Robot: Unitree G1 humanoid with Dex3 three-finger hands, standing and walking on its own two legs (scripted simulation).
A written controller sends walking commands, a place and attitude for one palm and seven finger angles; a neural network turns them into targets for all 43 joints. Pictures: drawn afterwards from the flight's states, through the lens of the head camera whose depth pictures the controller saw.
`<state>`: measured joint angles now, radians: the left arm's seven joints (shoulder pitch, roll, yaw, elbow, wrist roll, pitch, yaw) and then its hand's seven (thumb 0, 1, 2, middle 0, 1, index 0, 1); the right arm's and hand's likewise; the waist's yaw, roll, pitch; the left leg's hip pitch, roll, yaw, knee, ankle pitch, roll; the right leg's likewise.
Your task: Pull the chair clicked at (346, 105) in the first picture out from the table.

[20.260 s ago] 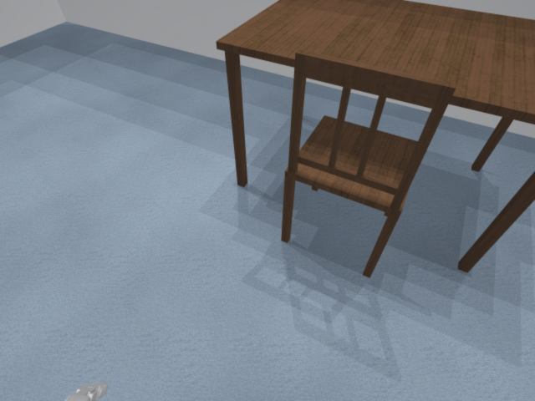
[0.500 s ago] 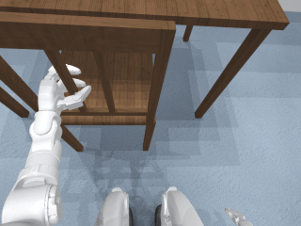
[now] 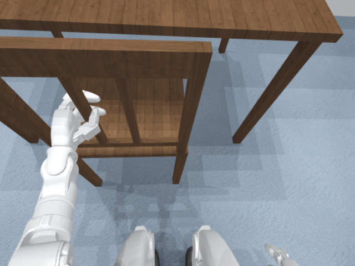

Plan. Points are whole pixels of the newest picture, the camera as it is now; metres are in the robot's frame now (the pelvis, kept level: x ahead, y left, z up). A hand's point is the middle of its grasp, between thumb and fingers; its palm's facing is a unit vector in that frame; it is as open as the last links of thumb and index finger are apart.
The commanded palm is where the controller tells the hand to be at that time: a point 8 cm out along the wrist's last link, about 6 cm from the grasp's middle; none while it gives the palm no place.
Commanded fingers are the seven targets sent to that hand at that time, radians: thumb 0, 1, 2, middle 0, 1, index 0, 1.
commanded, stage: hook a spindle and tug to test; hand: left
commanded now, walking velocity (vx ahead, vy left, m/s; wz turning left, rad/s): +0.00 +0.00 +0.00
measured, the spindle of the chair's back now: (88, 115) +0.45 +0.20 +0.00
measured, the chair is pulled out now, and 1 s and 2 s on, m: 0.01 0.10 0.20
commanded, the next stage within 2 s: step backward, pulling the chair out in 0.22 s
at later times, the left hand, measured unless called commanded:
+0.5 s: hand (97, 132) +0.39 +0.17 +0.03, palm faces +0.14 -0.98 -0.11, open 5.2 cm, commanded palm +0.37 +0.22 +0.03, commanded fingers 0.00 0.90 0.90 -0.50 -1.45 -0.50 -1.45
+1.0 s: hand (110, 155) +0.34 +0.14 +0.03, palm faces +0.06 -0.98 -0.17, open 5.0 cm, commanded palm +0.32 +0.18 +0.04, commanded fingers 0.00 0.90 0.90 -0.50 -1.45 -0.50 -1.45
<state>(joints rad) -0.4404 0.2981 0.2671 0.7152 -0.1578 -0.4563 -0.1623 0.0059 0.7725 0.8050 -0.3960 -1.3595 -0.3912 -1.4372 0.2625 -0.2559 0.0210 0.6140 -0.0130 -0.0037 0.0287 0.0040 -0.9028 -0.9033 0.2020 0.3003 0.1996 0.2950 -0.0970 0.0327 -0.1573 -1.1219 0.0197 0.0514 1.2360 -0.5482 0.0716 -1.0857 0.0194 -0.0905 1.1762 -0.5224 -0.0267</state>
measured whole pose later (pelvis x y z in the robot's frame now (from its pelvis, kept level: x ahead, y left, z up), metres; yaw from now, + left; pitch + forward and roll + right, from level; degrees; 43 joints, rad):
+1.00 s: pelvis -0.02 -0.01 +0.10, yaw -3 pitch +5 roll +0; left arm -0.38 0.21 0.11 0.92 -0.08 -0.22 0.09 0.03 0.74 0.80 -0.33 -1.15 -0.50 -1.45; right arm 0.21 -0.22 0.01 0.67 0.05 0.11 -0.12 0.00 -0.90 -0.90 0.20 0.30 0.20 0.30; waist -0.06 0.01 0.11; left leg -0.42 0.01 0.13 0.57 -0.25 0.05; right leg -0.43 0.04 -0.01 0.57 -0.22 -0.03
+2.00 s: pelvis -0.12 +0.04 +0.09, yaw -2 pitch +3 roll +2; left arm -0.37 0.17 -0.03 0.78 -0.01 -0.11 0.09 0.00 0.71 0.75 -0.25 -1.21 -0.50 -1.45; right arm 0.22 -0.24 -0.02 0.66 0.02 0.05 -0.10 0.00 -0.90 -0.90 0.20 0.30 0.20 0.29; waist -0.07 -0.05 0.14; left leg -0.23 0.04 0.05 0.56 -0.37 -0.05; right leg -0.53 -0.09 -0.02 0.62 -0.09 0.02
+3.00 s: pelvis -0.23 +0.02 +0.10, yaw -2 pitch +2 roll +0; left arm -0.39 0.18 0.00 0.85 -0.02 -0.16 0.10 0.01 0.70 0.77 -0.27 -1.20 -0.50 -1.45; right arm 0.18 -0.22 -0.01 0.66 0.02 0.06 -0.11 0.00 -0.90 -0.90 0.20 0.30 0.20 0.29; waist -0.06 -0.01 0.17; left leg -0.36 0.06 0.03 0.57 -0.24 -0.04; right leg -0.44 -0.03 -0.04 0.63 -0.23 0.00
